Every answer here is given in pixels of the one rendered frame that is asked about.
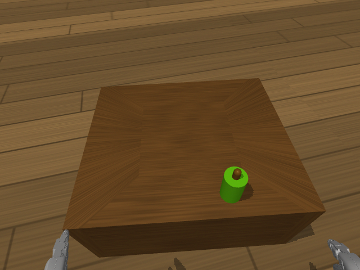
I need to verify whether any right robot hand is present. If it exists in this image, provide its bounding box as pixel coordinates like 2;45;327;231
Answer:
327;239;360;270

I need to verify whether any left robot hand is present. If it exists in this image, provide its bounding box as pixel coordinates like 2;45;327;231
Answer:
44;229;69;270

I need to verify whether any bottle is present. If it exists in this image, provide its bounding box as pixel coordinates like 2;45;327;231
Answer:
220;166;248;203

